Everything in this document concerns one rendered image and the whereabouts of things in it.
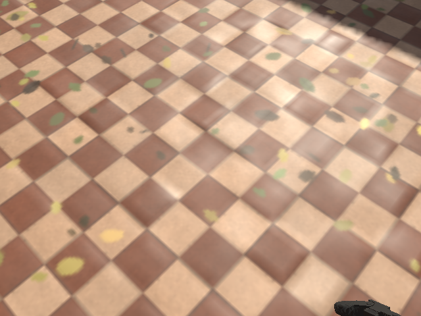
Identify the right robot hand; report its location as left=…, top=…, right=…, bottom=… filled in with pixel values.
left=334, top=300, right=401, bottom=316

